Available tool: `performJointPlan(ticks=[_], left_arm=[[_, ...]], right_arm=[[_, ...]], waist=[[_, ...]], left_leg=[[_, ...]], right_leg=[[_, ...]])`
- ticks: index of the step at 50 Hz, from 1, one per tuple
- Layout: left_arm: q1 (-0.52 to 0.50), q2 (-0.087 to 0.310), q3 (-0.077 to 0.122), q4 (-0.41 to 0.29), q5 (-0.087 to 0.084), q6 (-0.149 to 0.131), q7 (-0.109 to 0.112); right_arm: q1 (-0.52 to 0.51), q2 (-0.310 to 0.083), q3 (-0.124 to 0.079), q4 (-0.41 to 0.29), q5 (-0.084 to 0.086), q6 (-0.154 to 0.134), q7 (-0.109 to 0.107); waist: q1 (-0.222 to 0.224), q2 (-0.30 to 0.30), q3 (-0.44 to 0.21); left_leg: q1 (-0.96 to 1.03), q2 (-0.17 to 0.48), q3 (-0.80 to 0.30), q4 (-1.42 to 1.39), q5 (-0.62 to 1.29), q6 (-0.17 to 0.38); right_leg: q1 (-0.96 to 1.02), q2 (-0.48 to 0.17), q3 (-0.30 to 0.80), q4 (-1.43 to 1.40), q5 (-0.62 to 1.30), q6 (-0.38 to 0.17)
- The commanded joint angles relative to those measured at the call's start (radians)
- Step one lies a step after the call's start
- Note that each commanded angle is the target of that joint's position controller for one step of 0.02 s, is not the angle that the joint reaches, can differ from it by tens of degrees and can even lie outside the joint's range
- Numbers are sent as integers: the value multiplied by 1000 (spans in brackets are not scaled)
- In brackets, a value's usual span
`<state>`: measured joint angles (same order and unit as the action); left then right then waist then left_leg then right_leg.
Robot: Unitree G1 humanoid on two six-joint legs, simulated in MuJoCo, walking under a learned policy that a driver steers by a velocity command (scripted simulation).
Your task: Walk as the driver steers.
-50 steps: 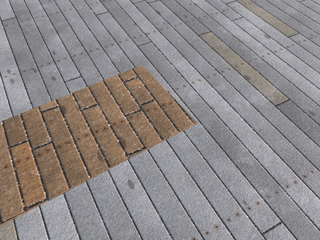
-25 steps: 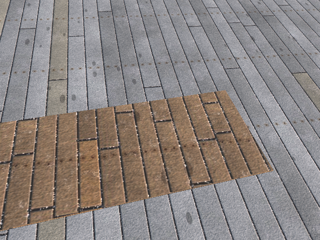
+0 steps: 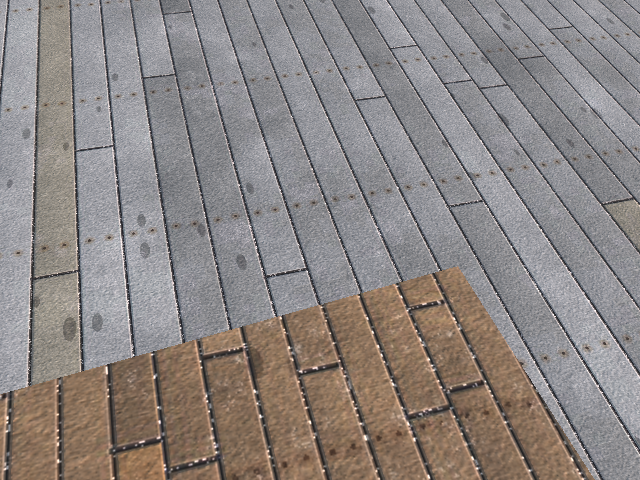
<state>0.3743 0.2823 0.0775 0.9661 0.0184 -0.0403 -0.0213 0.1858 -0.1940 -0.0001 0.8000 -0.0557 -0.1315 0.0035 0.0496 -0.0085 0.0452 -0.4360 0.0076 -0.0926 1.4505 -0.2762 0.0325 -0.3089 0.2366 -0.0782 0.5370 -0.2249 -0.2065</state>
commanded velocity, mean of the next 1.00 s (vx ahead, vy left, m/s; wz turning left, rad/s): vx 1.00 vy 0.00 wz -0.21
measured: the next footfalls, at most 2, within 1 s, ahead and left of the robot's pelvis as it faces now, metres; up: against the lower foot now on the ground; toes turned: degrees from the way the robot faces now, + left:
left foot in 0.30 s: +0.52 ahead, +0.14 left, +0.00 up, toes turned -19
right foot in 0.74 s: +0.76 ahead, -0.23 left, +0.00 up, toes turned -23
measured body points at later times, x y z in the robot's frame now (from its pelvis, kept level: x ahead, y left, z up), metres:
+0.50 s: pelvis +0.45 +0.03 +0.02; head +0.47 +0.02 +0.47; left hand +0.72 +0.23 -0.07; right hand +0.37 -0.26 -0.09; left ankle +0.48 +0.16 -0.72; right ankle +0.38 -0.05 -0.61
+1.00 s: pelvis +0.85 -0.15 +0.02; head +0.86 -0.16 +0.47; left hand +0.88 +0.14 -0.10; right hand +0.95 -0.45 -0.08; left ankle +0.98 -0.05 -0.62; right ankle +0.72 -0.22 -0.72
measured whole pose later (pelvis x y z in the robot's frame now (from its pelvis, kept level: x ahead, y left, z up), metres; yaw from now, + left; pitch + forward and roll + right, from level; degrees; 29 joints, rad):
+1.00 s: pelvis +0.85 -0.15 +0.02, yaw -11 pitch +1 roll -2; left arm 0.46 0.31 0.06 0.88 0.02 -0.12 -0.01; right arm 0.17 -0.32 -0.07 0.76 -0.02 -0.01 0.06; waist 0.04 0.05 0.00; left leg -0.78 0.10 0.04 1.15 -0.08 0.09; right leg 0.02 0.02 -0.22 0.30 -0.33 0.00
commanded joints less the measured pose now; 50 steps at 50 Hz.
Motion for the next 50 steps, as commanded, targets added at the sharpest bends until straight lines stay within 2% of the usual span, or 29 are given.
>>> performJointPlan(ticks=[1, 3, 5, 9, 11, 13, 14, 15, 16, 17, 18, 19, 20, 23, 25, 28, 30, 33, 35, 36, 37, 38, 39, 40, 42, 43, 45, 48, 50], left_arm=[[-13, 66, 2, -70, -13, -48, 13], [11, 83, 1, -84, -26, -70, 9], [48, 103, 11, -95, -22, -71, 12], [155, 135, 27, -91, -32, -59, 6], [134, 148, 34, -102, -28, -53, 15], [82, 207, 47, -125, -20, -60, 19], [11, 245, 57, -146, -18, -66, 13], [-39, 180, 42, -175, -13, -77, 8], [17, -4, -3, -230, -57, -81, 7], [86, 54, -14, -254, -68, -62, 18], [-4, 107, -6, -225, -34, -41, 22], [-61, 110, -3, -230, -14, -30, 10], [-142, 94, -2, -250, 9, -20, -5], [-159, 5, -31, -310, 30, 5, -42], [-209, -8, -45, -332, 33, 6, -47], [-336, 43, -58, -411, 38, -5, -57], [-414, 38, -74, -421, 30, -20, -73], [-443, 62, -72, -411, 20, -30, -56], [-238, 117, -48, -365, 31, -46, -25], [-55, 155, -26, -308, 47, -50, -5], [96, 249, 3, -280, 67, -52, 21], [97, 315, 18, -294, 81, -49, 27], [48, 245, 14, -293, 50, -41, 25], [-35, 162, -7, -284, 37, -47, 22], [-67, 76, -23, -260, 29, -62, 12], [-73, 76, -22, -245, 15, -66, 16], [-59, 46, -26, -211, -4, -89, 12], [-37, 3, -34, -171, -7, -102, 10], [-48, 27, -30, -159, 0, -108, 16]], right_arm=[[22, -98, -4, -107, -32, 27, 10], [-104, -102, 8, -171, -30, 41, 13], [-231, -94, 20, -227, -7, 39, 23], [-338, -92, 28, -270, 19, 37, 22], [-337, -107, 24, -282, 22, 31, 14], [-161, -199, -14, -242, 29, 23, -5], [29, -245, -37, -197, 36, 18, -19], [259, -314, -68, -151, 20, 18, -43], [300, -364, -83, -150, -30, 19, -48], [208, -369, -100, -149, -25, 28, -28], [111, -230, -79, -176, -14, 36, -20], [88, -169, -64, -156, -3, 37, -16], [119, -163, -61, -120, -3, 37, -16], [194, -110, -45, -23, 18, 6, 0], [208, -99, -42, 7, 28, -9, 13], [191, -174, -55, 17, 40, -12, 17], [217, -196, -58, 22, 53, -8, 20], [274, -273, -71, 45, 52, -3, 22], [298, -335, -83, 73, 45, 12, 13], [289, -322, -79, 73, 52, 17, 10], [295, -229, -60, 37, 45, 19, 14], [412, -79, -32, -4, 84, 23, 17], [300, -176, -53, -11, 79, 34, 10], [214, -185, -60, -24, 70, 40, 14], [198, -147, -58, 5, 53, 61, 26], [233, -118, -54, 0, 43, 80, 35], [159, -94, -55, -29, 34, 109, 49], [18, -81, -49, -78, 30, 119, 65], [-57, -84, -38, -119, 34, 116, 78]], waist=[[-109, 156, 51], [-85, 120, 107], [-32, 37, 110], [68, -46, 32], [54, -56, -1], [-39, -72, -140], [-158, -76, -236], [-254, -35, -360], [-184, 289, -479], [-113, 390, -516], [-129, 196, -355], [-123, 82, -221], [-126, 13, -157], [-62, 110, -77], [-47, 79, -28], [-5, 98, 58], [-35, 52, 76], [-52, 36, 28], [64, 108, -89], [154, 101, -186], [180, -34, -322], [77, -260, -476], [89, -151, -375], [50, -86, -184], [-10, -49, -57], [-51, -120, -69], [-69, -101, -12], [-72, -57, 53], [-88, -68, 76]], left_leg=[[-246, 100, -4, -96, -13, -39], [-197, 118, 64, -295, 70, -68], [-125, 101, 98, -528, 248, -85], [-100, 9, 131, -797, 383, -60], [-22, -21, 112, -930, 354, -47], [222, -56, 80, -967, 267, -24], [428, -22, 60, -974, 219, -12], [693, 111, -36, -902, 2, 10], [941, 437, -515, -1018, -251, 79], [902, 497, -795, -1134, -429, 147], [754, 416, -639, -1156, -516, 126], [605, 375, -467, -1164, -336, 109], [519, 323, -336, -1186, -174, 79], [355, 269, -185, -1235, -14, 85], [303, 232, -107, -1289, 40, 97], [238, 205, -14, -1368, 167, 121], [134, 170, 33, -1448, 308, 120], [286, 180, 66, -1375, 677, 127], [360, 199, 71, -1043, 994, 102], [241, 153, 85, -787, 842, 84], [26, 76, 103, -436, 369, 83], [-246, -16, 39, -93, -215, 77], [-328, 15, 13, -25, -104, 92], [-361, 57, 19, -76, -2, 89], [-284, 108, 15, -149, 43, 71], [-263, 113, 31, -157, 38, 56], [-305, 139, 36, -170, 64, 49], [-366, 128, 90, -245, 204, 51], [-333, 117, 124, -382, 311, 69]], right_leg=[[-14, -322, 567, -388, -111, -145], [-154, -250, 458, -414, 64, -124], [-178, -221, 438, -424, 209, -92], [102, -226, 442, -316, 598, -17], [196, -234, 450, -246, 661, 6], [250, -246, 468, -17, 862, 48], [189, -226, 462, 184, 812, 60], [34, -196, 422, 452, 587, 62], [-288, -76, 291, 770, -219, 86], [-430, -151, 230, 914, -224, 78], [-469, -218, 200, 906, -112, 78], [-464, -247, 177, 860, -64, 87], [-450, -274, 170, 823, -56, 90], [-434, -313, 195, 780, -45, 94], [-467, -287, 224, 716, -10, 101], [-454, -304, 151, 399, 136, 122], [-239, -286, 30, 221, 235, 126], [-111, -234, -1, 138, 198, 122], [122, -185, 20, 50, 59, 102], [368, -220, 53, 29, 66, 98], [602, -457, 292, 16, -238, 101], [768, -719, 775, -153, -518, 50], [623, -682, 823, -275, -573, 55], [471, -627, 621, -269, -423, 63], [276, -536, 357, -289, -50, 103], [241, -539, 308, -319, -63, 95], [196, -526, 207, -375, 13, 102], [186, -446, -24, -404, 259, 143], [175, -431, -115, -416, 379, 146]])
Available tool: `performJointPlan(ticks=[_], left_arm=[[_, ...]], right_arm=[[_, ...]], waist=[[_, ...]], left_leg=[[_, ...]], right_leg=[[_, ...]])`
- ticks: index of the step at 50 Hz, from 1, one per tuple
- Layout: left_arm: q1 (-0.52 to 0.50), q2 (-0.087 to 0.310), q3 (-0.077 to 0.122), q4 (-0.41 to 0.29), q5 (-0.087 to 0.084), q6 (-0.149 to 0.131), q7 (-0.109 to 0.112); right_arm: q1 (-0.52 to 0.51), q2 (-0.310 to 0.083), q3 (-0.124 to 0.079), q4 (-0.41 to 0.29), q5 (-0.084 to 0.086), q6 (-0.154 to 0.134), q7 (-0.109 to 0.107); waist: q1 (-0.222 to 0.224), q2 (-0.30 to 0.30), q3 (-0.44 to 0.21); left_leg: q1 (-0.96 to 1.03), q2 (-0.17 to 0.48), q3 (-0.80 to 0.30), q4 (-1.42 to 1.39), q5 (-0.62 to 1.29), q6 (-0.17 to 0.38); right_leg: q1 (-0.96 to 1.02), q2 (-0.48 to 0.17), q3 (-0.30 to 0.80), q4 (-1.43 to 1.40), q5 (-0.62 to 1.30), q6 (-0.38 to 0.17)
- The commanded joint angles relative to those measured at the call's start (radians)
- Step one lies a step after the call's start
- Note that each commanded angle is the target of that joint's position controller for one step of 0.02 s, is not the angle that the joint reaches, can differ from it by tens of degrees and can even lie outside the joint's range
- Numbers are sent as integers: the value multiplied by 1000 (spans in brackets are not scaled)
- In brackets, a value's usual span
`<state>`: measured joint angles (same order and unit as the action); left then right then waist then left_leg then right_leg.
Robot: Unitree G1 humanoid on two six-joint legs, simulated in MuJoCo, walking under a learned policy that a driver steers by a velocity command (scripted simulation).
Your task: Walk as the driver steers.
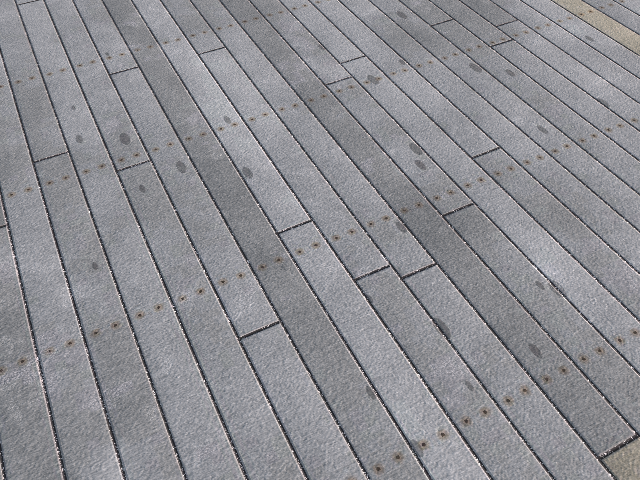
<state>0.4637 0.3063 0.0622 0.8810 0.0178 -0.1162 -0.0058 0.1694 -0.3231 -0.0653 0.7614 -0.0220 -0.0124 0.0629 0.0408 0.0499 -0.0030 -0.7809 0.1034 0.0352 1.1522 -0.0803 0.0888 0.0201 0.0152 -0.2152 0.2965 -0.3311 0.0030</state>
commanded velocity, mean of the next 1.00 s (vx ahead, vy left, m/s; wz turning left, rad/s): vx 0.37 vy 0.00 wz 0.15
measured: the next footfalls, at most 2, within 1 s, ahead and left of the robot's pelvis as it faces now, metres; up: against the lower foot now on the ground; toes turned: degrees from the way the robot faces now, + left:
left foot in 0.18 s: +0.36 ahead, +0.07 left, +0.00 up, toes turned +13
right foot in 0.58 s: +0.66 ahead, +0.06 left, +0.00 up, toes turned +29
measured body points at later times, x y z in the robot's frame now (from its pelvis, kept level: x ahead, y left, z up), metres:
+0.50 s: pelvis +0.37 +0.05 +0.00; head +0.41 +0.08 +0.44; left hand +0.50 +0.37 -0.06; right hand +0.58 -0.18 -0.11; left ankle +0.33 +0.06 -0.74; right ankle +0.63 -0.02 -0.69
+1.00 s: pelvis +0.50 +0.10 -0.01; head +0.54 +0.12 +0.44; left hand +0.60 +0.42 -0.10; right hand +0.71 -0.13 -0.10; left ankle +0.54 +0.24 -0.74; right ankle +0.63 +0.04 -0.73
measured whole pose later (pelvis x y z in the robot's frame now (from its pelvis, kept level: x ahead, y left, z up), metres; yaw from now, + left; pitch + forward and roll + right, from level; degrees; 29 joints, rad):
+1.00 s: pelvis +0.50 +0.10 -0.01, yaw +8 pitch +2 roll +1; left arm 0.21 0.32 0.11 0.59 -0.03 0.06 0.04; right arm 0.13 -0.25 -0.05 0.69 0.00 -0.01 -0.02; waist 0.03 -0.04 0.05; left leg -0.35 -0.08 -0.15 0.50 -0.19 -0.01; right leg -0.44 0.20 0.31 0.51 -0.17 -0.02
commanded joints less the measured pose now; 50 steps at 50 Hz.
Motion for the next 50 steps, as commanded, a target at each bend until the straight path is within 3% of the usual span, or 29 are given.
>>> performJointPlan(ticks=[1, 5, 7, 8, 9, 10, 11, 13, 14, 16, 17, 18, 19, 21, 24, 26, 29, 30, 31, 32, 33, 34, 35, 38, 42, 46, 48, 49, 50], left_arm=[[-129, 32, -10, -70, -1, -34, 5], [-63, 132, 5, -50, 3, -17, 33], [-115, 204, 26, -69, 15, 19, 49], [-151, 214, 31, -105, 10, 34, 49], [-102, 201, 26, -122, -6, 35, 26], [-14, 16, -17, -136, 34, 31, 16], [-30, 64, -17, -225, -1, 19, 27], [-184, 96, -29, -252, 8, -6, 26], [-234, 127, -6, -273, -34, -31, 37], [-187, 148, 13, -276, -27, -7, 48], [-206, 144, 17, -284, -11, 1, 50], [-286, 101, 12, -299, 10, 7, 59], [-326, 50, -3, -345, 18, 8, 57], [-308, 18, -14, -317, 5, 5, 43], [-440, -14, -26, -326, -7, -6, 7], [-472, 11, -20, -332, -5, -13, -12], [-270, 90, 19, -276, -8, -31, -23], [-120, 130, 28, -253, 2, -35, -21], [-142, 164, 31, -274, 24, -20, -19], [-199, 151, 37, -308, 8, 4, -5], [-251, 113, 30, -340, -3, 30, 13], [-282, 97, 18, -353, -10, 56, 26], [-300, 121, 21, -366, -17, 70, 32], [-359, 123, 32, -385, -24, 101, 27], [-290, 146, 59, -361, -37, 132, 34], [-268, 152, 77, -362, -43, 159, 44], [-283, 146, 79, -367, -51, 165, 47], [-264, 118, 71, -367, -55, 167, 46], [-284, 83, 63, -401, -67, 165, 43]], right_arm=[[-83, 40, 31, -102, -1, -6, 28], [-117, 1, 34, -112, 1, -7, 37], [112, -64, 9, -57, 7, -7, 19], [321, -106, -17, 20, 13, -9, 2], [363, -143, -39, 43, -20, -18, -22], [262, -216, -46, 14, -18, -14, -35], [292, -310, -82, -35, -8, -1, -35], [204, -226, -69, -43, 9, 0, -60], [83, -141, -42, -123, 51, -45, -35], [-15, -145, -44, -149, 38, -75, -31], [-29, -122, -40, -150, 50, -74, -36], [-29, -106, -37, -145, 61, -70, -48], [-1, -140, -49, -135, 56, -59, -67], [33, -92, -44, -120, 54, -18, -107], [191, -41, -25, -68, 49, 8, -137], [187, -11, -12, -60, 25, 5, -138], [77, -45, -19, -95, 6, -9, -132], [39, -47, -19, -132, -5, -12, -131], [207, -16, -4, -139, -9, -16, -111], [241, -96, -12, -132, 9, -16, -84], [96, -112, -15, -151, 25, 0, -76], [20, -77, -4, -177, 5, 14, -74], [-7, -62, -1, -199, -7, 28, -77], [38, 0, 8, -183, 3, 26, -82], [1, 7, 5, -162, 19, 14, -94], [-32, -28, -15, -146, 35, -3, -89], [22, -47, -30, -116, 39, -13, -86], [53, -86, -43, -108, 30, -13, -90], [62, -167, -60, -102, -12, -8, -87]], waist=[[-78, -111, 132], [-93, -106, 98], [-228, -169, -36], [-302, -124, -153], [-264, -17, -148], [-107, 169, -114], [-147, 133, -376], [-98, -113, -113], [-54, -212, -92], [41, -162, -32], [47, -170, -7], [23, -207, 8], [25, -119, 6], [-18, -69, -80], [-139, 1, -131], [-145, 57, -95], [-16, 50, -121], [50, -53, -227], [-31, -348, -331], [-34, -248, -401], [-3, -133, -273], [-11, -7, -163], [-32, 17, -103], [-88, -78, -48], [-49, -184, -146], [-24, -242, -129], [-59, -245, -122], [-63, -194, -148], [-43, 104, -139]], left_leg=[[55, 15, 27, -194, 151, 30], [241, -129, 184, -398, 138, 95], [486, -188, 172, -403, 25, 128], [709, -244, 141, -417, -11, 148], [905, -234, 65, -592, 13, 193], [1097, 49, -302, -457, 408, 242], [1249, 188, -760, -660, 369, 429], [954, 156, -694, -825, 283, 347], [801, 108, -704, -873, 215, 311], [555, 57, -562, -875, 421, 301], [464, -3, -469, -872, 458, 268], [391, -101, -365, -862, 493, 196], [354, -126, -352, -812, 683, 196], [380, -195, -211, -722, 702, 95], [499, -157, -240, -697, 455, 9], [560, -105, -275, -665, 389, 3], [597, -85, -243, -387, 627, -60], [455, -176, -193, -37, 320, -107], [128, -293, -154, 280, -618, -198], [77, -235, -247, 369, -547, -170], [30, -209, -232, 410, -461, -159], [27, -198, -203, 362, -393, -139], [58, -187, -197, 295, -361, -132], [236, -189, -124, -95, -327, -125], [353, -211, -145, -349, -266, -142], [415, -221, -174, -555, -226, -116], [557, -188, -171, -734, -140, -83], [690, -75, -234, -802, -140, -36], [775, 148, -490, -860, -178, 107]], right_leg=[[-154, -214, -10, -198, 506, -52], [14, -222, -90, -55, 1211, -10], [43, -263, -71, 243, 1442, -13], [-24, -257, -52, 552, 1495, -25], [-233, -177, -44, 925, 1016, -1], [-646, -25, 23, 1332, -243, 29], [-794, 42, 246, 1493, -236, 46], [-835, -51, 297, 1295, -76, 31], [-772, -29, 365, 1281, -99, 33], [-655, -84, 380, 1132, -96, 68], [-605, -98, 360, 992, -80, 76], [-554, -84, 309, 866, -10, 68], [-540, -37, 278, 764, 28, 79], [-450, 11, 213, 512, 255, 89], [-421, 40, 190, 299, 583, 69], [-444, 23, 215, 243, 571, 29], [-303, 31, 222, 143, 554, -71], [-57, -102, 408, 173, 844, -184], [240, -397, 849, 190, 1083, -428], [207, -412, 1002, 100, 677, -436], [84, -339, 932, 79, 373, -367], [-95, -277, 866, 11, 156, -306], [-227, -239, 862, -25, 44, -288], [-432, -54, 657, -59, 57, -192], [-349, -54, 694, -31, 59, -190], [-302, -58, 796, -35, -106, -146], [-352, -21, 801, -8, -164, -104], [-439, 27, 754, 90, -254, -64], [-667, 149, 546, 326, -318, -22]])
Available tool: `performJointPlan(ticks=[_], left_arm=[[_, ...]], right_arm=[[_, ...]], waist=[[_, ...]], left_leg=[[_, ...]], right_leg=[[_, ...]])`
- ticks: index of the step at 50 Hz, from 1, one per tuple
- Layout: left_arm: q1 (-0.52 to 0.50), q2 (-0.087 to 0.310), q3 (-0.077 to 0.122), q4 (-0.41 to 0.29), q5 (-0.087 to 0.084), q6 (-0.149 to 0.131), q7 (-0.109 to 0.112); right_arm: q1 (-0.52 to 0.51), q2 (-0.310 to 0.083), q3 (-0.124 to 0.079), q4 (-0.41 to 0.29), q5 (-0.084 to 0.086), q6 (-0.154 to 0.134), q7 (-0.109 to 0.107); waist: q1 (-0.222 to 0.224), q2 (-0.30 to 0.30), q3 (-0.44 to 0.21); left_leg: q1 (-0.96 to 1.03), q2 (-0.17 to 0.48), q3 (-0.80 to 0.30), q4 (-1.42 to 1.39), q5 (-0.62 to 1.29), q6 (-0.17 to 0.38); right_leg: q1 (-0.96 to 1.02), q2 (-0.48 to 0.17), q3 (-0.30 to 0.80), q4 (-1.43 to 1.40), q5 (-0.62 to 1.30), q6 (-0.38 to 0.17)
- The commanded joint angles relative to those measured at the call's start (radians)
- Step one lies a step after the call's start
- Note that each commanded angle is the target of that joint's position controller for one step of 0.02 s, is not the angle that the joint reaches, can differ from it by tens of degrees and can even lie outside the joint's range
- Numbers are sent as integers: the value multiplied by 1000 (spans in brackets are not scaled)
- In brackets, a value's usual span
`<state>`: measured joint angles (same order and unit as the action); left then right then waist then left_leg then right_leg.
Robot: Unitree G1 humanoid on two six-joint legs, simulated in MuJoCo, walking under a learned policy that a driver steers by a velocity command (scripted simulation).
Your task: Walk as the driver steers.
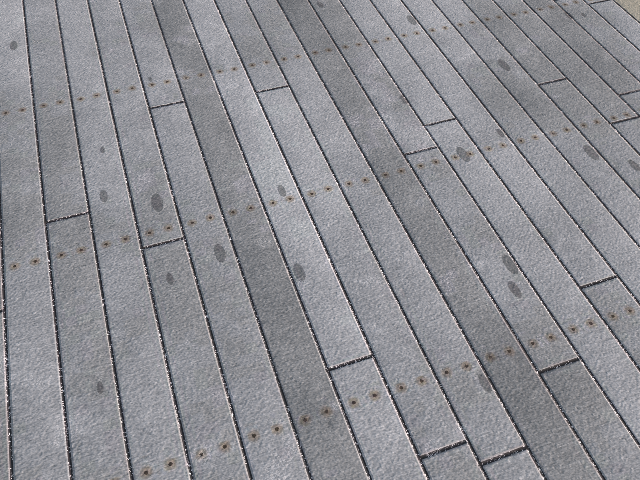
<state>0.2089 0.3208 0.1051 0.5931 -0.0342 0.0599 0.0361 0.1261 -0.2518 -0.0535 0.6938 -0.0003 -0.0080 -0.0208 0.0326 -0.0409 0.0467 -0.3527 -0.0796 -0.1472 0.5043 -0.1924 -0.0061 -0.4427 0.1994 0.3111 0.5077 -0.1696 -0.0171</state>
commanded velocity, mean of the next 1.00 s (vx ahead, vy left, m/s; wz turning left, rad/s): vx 0.23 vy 0.00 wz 0.20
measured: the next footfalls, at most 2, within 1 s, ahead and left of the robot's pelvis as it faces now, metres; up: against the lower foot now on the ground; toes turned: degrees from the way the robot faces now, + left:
right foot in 0.34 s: +0.03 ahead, -0.14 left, +0.00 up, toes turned -6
left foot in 0.74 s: +0.03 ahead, +0.13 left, +0.00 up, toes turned +15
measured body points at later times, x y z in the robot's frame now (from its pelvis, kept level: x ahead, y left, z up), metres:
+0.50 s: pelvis +0.02 +0.00 +0.01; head +0.05 -0.02 +0.46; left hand +0.21 +0.23 -0.08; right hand +0.09 -0.30 -0.11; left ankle +0.01 +0.12 -0.66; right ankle -0.01 -0.13 -0.73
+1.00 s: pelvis +0.15 +0.09 +0.01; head +0.16 +0.12 +0.46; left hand +0.24 +0.38 -0.10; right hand +0.21 -0.17 -0.10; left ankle -0.01 +0.12 -0.73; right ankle +0.32 -0.01 -0.66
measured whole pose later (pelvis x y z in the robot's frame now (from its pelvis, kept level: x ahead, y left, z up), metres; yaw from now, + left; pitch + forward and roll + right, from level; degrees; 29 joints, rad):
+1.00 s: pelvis +0.15 +0.09 +0.01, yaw +15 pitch +2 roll -1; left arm 0.15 0.30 0.06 0.73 0.04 0.00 -0.07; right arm 0.50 -0.25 -0.04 0.76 -0.02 -0.07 0.03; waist -0.04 -0.04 -0.02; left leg 0.09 -0.06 0.00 0.20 -0.32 0.08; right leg -0.75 -0.07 -0.04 0.97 -0.06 0.00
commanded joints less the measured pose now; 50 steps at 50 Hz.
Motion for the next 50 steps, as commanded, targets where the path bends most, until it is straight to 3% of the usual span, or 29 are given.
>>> performJointPlan(ticks=[1, 2, 4, 6, 9, 12, 14, 16, 17, 18, 19, 20, 21, 24, 26, 29, 31, 33, 35, 36, 37, 38, 39, 40, 41, 42, 44, 46, 50], left_arm=[[32, 121, 35, -89, -4, -25, -11], [36, 179, 53, -63, 2, -28, -18], [95, 147, 43, -20, 20, -10, -14], [92, 103, 22, -31, 15, -2, -21], [-45, 38, -18, -88, 21, -19, -19], [-31, -13, -48, -76, 40, -35, -25], [-16, 6, -39, -50, 38, -38, -23], [15, 48, -20, -29, 32, -39, -16], [35, 93, -8, -32, 31, -40, -7], [90, 152, 5, -37, 43, -33, 7], [72, 222, 27, -14, 62, -18, 11], [55, 158, 18, -31, 71, -22, 9], [37, 106, 1, -41, 78, -30, 10], [-120, 61, -9, -54, 43, -55, 13], [-132, 60, -5, -40, 46, -57, 14], [-123, 87, 10, -18, 40, -56, 14], [-72, 132, 27, 5, 24, -66, -2], [-92, 151, 33, 15, 3, -84, -19], [-151, 124, 25, 22, 0, -90, -28], [-155, 74, 12, 23, 16, -91, -31], [-230, -3, -13, -14, 29, -98, -37], [-307, -30, -26, -113, 9, -134, -39], [-354, 51, -15, -122, -24, -176, -54], [-329, 73, -10, -110, -23, -203, -68], [-219, 75, -21, -25, 130, -157, -80], [-159, 65, -18, 4, 145, -132, -90], [-138, 55, -25, 37, 110, -87, -104], [-163, 52, -31, 49, 75, -66, -105], [-253, 30, -44, 39, 56, -72, -113]], right_arm=[[6, -197, -64, -71, -63, -14, -5], [-70, -136, -48, -104, -57, -17, -15], [-136, -93, -31, -123, -18, -12, -35], [-116, -101, -23, -124, -17, -5, -45], [42, -135, -28, -72, -19, 9, -34], [17, -150, -27, -62, -6, 11, -5], [33, -154, -25, -47, 12, 6, 15], [52, -207, -40, -39, 39, 5, 21], [75, -205, -41, -38, 43, -3, 21], [71, -155, -28, -55, 24, -17, 26], [72, -92, -11, -82, 29, -33, 31], [33, -147, -28, -78, 30, -33, 27], [26, -190, -53, -72, 38, -21, 22], [105, -136, -57, -44, 27, 47, -4], [87, -111, -51, -73, 24, 61, -1], [43, -85, -37, -125, 22, 60, 28], [52, -107, -41, -138, 31, 58, 48], [99, -134, -54, -130, 39, 53, 59], [237, -127, -64, -56, 43, 40, 55], [366, -155, -83, 7, 42, 32, 44], [526, -244, -112, 38, 38, 16, 31], [463, -327, -106, -35, 22, -35, 48], [401, -246, -86, -59, 16, -63, 54], [369, -205, -66, -67, 15, -77, 50], [296, -234, -74, -55, -42, -37, 41], [266, -198, -56, -63, -34, -34, 33], [285, -163, -37, -38, -21, -54, 36], [338, -156, -33, -6, -14, -69, 46], [395, -157, -26, 32, -28, -86, 41]], waist=[[3, 303, -187], [17, 239, -142], [33, 138, -107], [16, 123, -67], [-76, 121, -80], [-57, 186, -136], [-51, 224, -116], [-22, 240, -79], [-20, 226, -109], [-10, 110, -192], [-33, -194, -200], [21, -223, -201], [27, -171, -170], [-49, -126, -89], [-47, -115, -78], [-21, -120, -111], [-4, -121, -150], [-39, -134, -118], [-119, -63, -77], [-161, 56, -65], [-232, 329, -28], [-180, 426, 7], [-187, 250, 37], [-143, 198, 47], [-86, 101, 35], [-61, 116, 40], [-66, 157, 35], [-81, 120, 55], [-119, 116, 106]], left_leg=[[262, 455, -403, -253, -17, 252], [188, 425, -310, -249, 17, 236], [135, 326, -133, -210, 64, 176], [118, 300, -29, -214, 146, 186], [231, 293, -39, -179, 283, 244], [199, 279, -15, -137, 370, 244], [151, 262, -41, -123, 353, 233], [121, 252, -85, -81, 394, 201], [69, 238, -109, -60, 320, 152], [-39, 188, -68, 54, 125, 87], [-217, 73, 93, 178, -183, 18], [-261, 79, 136, 379, -406, -25], [-308, 88, 118, 580, -437, -45], [-315, 136, 107, 671, -283, -82], [-285, 146, 145, 602, -201, -92], [-188, 168, 175, 399, -159, -64], [-108, 164, 215, 336, -181, -23], [-35, 150, 253, 272, -214, 32], [153, 100, 335, 148, -184, 82], [300, 51, 329, 85, -230, 120], [464, 230, -44, -73, -403, 236], [508, 401, -696, -336, -635, 425], [525, 466, -716, -398, -695, 428], [505, 450, -641, -368, -621, 389], [395, 378, -407, -349, -514, 285], [313, 304, -287, -369, -403, 235], [271, 248, -157, -409, -250, 207], [323, 238, -71, -431, -138, 189], [376, 251, 97, -473, 5, 150]], right_leg=[[-244, -43, -73, 420, -402, 34], [-240, -97, -115, 555, -318, 59], [-220, -123, -167, 731, -201, 83], [-255, -165, -232, 825, -158, 104], [-259, -184, -246, 628, -180, 125], [-31, -203, -274, 335, -282, 109], [100, -171, -324, 135, -220, 103], [214, -134, -337, -126, -13, 64], [327, -191, -275, -156, 60, 29], [493, -344, -175, -89, 295, -26], [502, -520, -49, -71, 422, -156], [456, -596, 11, -120, 452, -250], [428, -603, -6, -143, 468, -269], [317, -509, -192, -161, 370, -182], [288, -490, -264, -172, 322, -171], [304, -508, -322, -149, 304, -163], [297, -548, -297, -214, -51, -157], [247, -561, -276, -260, -366, -132], [131, -517, -362, -172, -497, -80], [35, -445, -445, 33, -484, -44], [-258, -336, -534, 550, -432, 24], [-617, -148, -315, 770, -458, 39], [-707, -220, -213, 823, -367, 3], [-694, -249, -197, 787, -270, -21], [-564, -309, -264, 691, -135, 1], [-441, -309, -296, 621, -64, 19], [-358, -301, -344, 594, 35, 46], [-394, -303, -360, 542, 88, 36], [-423, -232, -331, 392, 163, -4]])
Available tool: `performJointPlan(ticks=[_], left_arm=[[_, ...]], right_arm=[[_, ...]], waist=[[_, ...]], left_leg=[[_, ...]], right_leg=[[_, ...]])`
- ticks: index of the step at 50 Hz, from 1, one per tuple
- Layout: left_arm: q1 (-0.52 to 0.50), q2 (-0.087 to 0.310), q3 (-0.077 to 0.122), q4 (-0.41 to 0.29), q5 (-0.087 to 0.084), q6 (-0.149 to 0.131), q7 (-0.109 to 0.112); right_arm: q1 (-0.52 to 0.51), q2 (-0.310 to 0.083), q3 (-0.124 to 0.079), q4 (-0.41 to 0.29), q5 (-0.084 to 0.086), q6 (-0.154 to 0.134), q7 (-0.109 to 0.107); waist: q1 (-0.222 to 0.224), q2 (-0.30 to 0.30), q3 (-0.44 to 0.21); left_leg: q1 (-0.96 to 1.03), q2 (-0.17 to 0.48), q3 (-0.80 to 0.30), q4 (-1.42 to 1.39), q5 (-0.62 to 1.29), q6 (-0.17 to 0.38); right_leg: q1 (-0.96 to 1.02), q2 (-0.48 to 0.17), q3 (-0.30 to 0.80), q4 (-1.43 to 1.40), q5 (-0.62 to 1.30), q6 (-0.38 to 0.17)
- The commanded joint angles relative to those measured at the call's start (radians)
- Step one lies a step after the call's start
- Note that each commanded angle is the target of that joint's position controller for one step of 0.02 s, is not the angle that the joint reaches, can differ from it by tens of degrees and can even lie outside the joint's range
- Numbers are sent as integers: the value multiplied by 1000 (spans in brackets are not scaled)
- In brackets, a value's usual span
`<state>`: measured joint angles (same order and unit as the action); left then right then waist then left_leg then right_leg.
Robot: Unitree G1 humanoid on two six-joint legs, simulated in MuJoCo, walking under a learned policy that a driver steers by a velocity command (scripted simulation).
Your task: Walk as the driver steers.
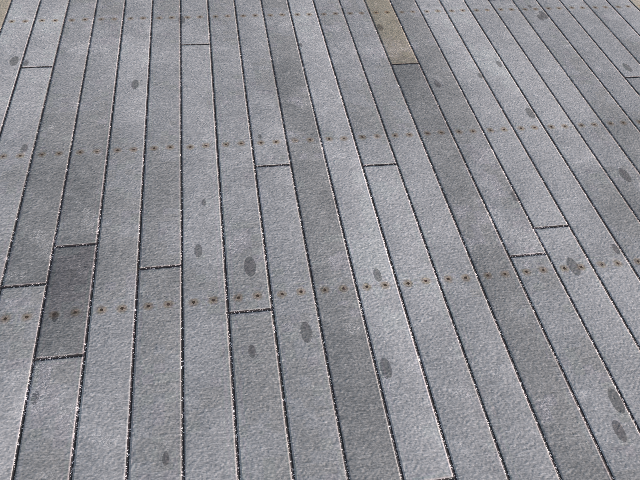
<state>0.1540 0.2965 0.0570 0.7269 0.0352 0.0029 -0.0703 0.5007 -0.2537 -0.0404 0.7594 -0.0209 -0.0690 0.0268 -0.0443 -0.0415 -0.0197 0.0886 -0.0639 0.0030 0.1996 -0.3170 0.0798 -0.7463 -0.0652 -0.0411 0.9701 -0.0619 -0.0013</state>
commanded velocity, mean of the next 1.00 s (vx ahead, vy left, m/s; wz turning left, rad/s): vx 0.96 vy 0.00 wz -0.48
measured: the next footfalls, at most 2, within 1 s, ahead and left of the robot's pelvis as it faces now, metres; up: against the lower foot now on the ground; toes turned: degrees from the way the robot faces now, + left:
right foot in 0.20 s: +0.34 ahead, -0.07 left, +0.00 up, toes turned -8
left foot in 0.64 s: +0.81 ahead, -0.03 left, +0.00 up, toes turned -34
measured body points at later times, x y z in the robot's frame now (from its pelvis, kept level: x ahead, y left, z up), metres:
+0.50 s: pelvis +0.41 -0.06 +0.00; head +0.44 -0.07 +0.45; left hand +0.43 +0.22 -0.13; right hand +0.63 -0.33 -0.03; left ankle +0.64 +0.07 -0.67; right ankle +0.30 -0.06 -0.74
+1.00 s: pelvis +0.83 -0.24 -0.02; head +0.84 -0.26 +0.43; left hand +1.19 -0.22 -0.03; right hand +0.57 -0.41 -0.14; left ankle +0.78 -0.02 -0.73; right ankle +0.87 -0.40 -0.74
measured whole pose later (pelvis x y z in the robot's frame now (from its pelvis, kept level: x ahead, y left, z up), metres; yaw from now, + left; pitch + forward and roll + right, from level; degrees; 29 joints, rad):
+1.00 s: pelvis +0.83 -0.24 -0.02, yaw -29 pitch +3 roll +2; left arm -0.07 0.30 -0.01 0.60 0.05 -0.09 -0.06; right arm 0.65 -0.32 -0.07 0.94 -0.01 -0.08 0.03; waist -0.13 0.00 -0.03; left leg 0.00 0.01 -0.09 0.46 -0.45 -0.01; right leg -0.52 -0.03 0.04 0.63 -0.21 -0.03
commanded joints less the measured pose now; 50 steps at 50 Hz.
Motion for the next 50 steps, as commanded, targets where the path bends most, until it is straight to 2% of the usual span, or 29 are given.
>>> performJointPlan(ticks=[1, 4, 7, 9, 10, 11, 12, 13, 14, 15, 17, 19, 23, 28, 30, 31, 32, 33, 34, 35, 36, 37, 40, 42, 43, 44, 47, 49, 50], left_arm=[[-216, 53, 2, -100, -17, -18, -11], [-231, 36, -14, -110, -7, -24, -19], [-113, 58, -17, -79, -14, -20, -1], [203, 132, 11, 7, -24, -22, 12], [440, 174, 43, 65, -46, -12, 14], [545, 238, 56, 80, -25, -30, 30], [421, 281, 69, 89, -5, -18, 42], [341, 226, 65, 83, -18, -19, 61], [362, 202, 67, 104, -17, -23, 77], [345, 171, 61, 112, -14, -23, 76], [262, 109, 33, 107, -22, -42, 74], [259, 124, 31, 98, -30, -71, 63], [300, 134, 38, 96, -35, -89, 61], [393, 162, 51, 135, -47, -78, 65], [359, 200, 59, 129, -42, -82, 71], [300, 241, 67, 116, -39, -91, 66], [240, 239, 69, 90, -43, -104, 56], [252, 58, 27, 61, -43, -114, 66], [352, 38, 0, 23, -79, -102, 71], [255, 115, 8, 57, -37, -89, 76], [159, 116, 10, 44, -11, -86, 60], [97, 95, 4, 27, 2, -87, 48], [8, 16, -23, -54, 26, -77, 24], [-71, 24, -35, -120, 42, -73, 17], [-123, 25, -46, -146, 42, -74, 6], [-110, 11, -61, -162, 26, -78, -8], [15, 84, -37, -91, -2, -71, -10], [186, 149, -1, -28, 14, -75, 23], [322, 206, 21, -12, 40, -84, 47]], right_arm=[[16, -150, -35, -23, -11, -30, -10], [3, -133, -19, 14, -5, -39, -27], [-9, -184, -22, 44, -24, -36, -55], [-64, -243, -40, 39, -49, -4, -76], [-180, -312, -59, -2, -16, -11, -87], [-265, -219, -32, -44, -7, -25, -62], [-239, -75, -10, -100, 3, -30, -31], [-315, -94, 11, -130, -3, -51, -20], [-341, -131, 11, -164, 0, -65, -7], [-337, -124, 20, -146, -13, -72, -10], [-323, -105, 35, -146, -61, -43, -16], [-342, -100, 44, -161, -75, -7, -15], [-623, -53, 76, -271, -38, -3, 2], [-690, -57, 72, -300, -22, -14, -6], [-574, -122, 44, -271, -19, -22, -22], [-409, -169, 21, -232, -11, -28, -36], [-201, -230, -7, -183, -17, -33, -52], [-16, -305, -38, -147, -57, -35, -73], [-50, -355, -57, -127, -60, -24, -60], [-131, -233, -51, -129, -42, -17, -51], [-172, -157, -33, -105, -32, -21, -42], [-162, -136, -31, -73, -40, -22, -34], [-73, -89, -17, 35, -16, -39, -29], [-86, -107, -22, 46, 5, -46, -30], [-118, -113, -24, 40, 7, -44, -32], [-183, -164, -39, 19, -1, -40, -30], [-184, -254, -67, 11, 9, -40, -4], [-131, -262, -65, 25, 11, -44, 8], [-130, -233, -56, 28, 13, -50, 11]], waist=[[-39, 114, 194], [-25, 108, 201], [44, 176, 64], [198, 218, -96], [362, 146, -208], [385, 47, -170], [233, -249, -156], [196, -77, -113], [171, 2, -116], [126, 133, -38], [29, 150, 34], [2, 133, 93], [98, 82, 192], [178, -5, 85], [115, -18, -30], [11, -32, -122], [-95, 11, -229], [-107, 177, -339], [-43, 416, -489], [-56, 252, -319], [-54, 167, -183], [-48, 89, -104], [18, 123, -3], [54, 128, 63], [63, 92, 70], [104, 146, 86], [158, 99, 69], [238, 11, -26], [317, -38, -123]], left_leg=[[-60, 243, -14, -190, 175, 54], [-21, 249, 87, -208, 504, 7], [103, 263, 167, 17, 1397, -46], [109, 286, 166, 445, 1621, -55], [-62, 239, 179, 808, 1662, -64], [-296, 124, 196, 1184, 982, -79], [-822, -114, 41, 1479, -117, -153], [-915, -33, -162, 1450, -41, -111], [-879, 21, -201, 1350, -6, -84], [-865, 46, -168, 1264, 2, -63], [-781, 84, -147, 1148, 9, -74], [-768, 110, -113, 1044, -40, -97], [-637, 123, 0, 619, 231, -150], [-533, 40, 23, 363, 381, -116], [-314, -8, 12, 303, 295, -90], [-117, 14, -25, 284, 260, -74], [137, 92, -93, 314, 137, -54], [365, 421, -372, 315, -113, -1], [467, 596, -891, 156, -324, 134], [311, 479, -827, 101, -436, 128], [176, 411, -644, 103, -318, 115], [69, 371, -545, 91, -152, 118], [-93, 310, -455, 49, 28, 141], [-168, 323, -443, 1, 63, 152], [-278, 272, -366, -50, 37, 134], [-435, 243, -307, -78, 34, 118], [-656, 238, -238, -92, 142, 89], [-610, 159, -161, 261, 406, 54], [-700, 85, -105, 582, 383, 23]], right_leg=[[-111, 47, 17, -116, 73, -35], [-17, 69, -81, -243, 96, -94], [207, 180, -183, -263, -4, -161], [474, 242, -166, -252, -152, -200], [767, 241, -57, -371, -154, -217], [830, 68, 210, -409, -304, -305], [1070, -127, 891, -547, -422, -540], [1022, -142, 991, -682, -403, -496], [972, -148, 913, -711, -407, -458], [890, -112, 808, -734, -330, -415], [700, -27, 618, -746, -167, -359], [563, 6, 573, -779, -145, -364], [331, 80, 480, -858, 18, -288], [584, 74, 473, -699, 501, -196], [627, 77, 474, -515, 728, -153], [588, 84, 478, -335, 719, -137], [447, 130, 443, -119, 604, -125], [268, 163, 339, 215, -214, -130], [56, 203, 210, 447, -458, -103], [-12, 108, 188, 427, -301, -118], [-15, 80, 177, 370, -221, -115], [-3, 73, 170, 349, -221, -109], [-19, 46, 191, 246, -329, -92], [-62, -20, 165, 94, -339, -61], [25, -17, 125, -13, -260, -43], [207, -10, 104, -183, -186, -33], [672, 66, 15, -262, -55, -18], [881, 91, 12, -334, -130, -28], [1052, -9, 96, -360, -251, -44]])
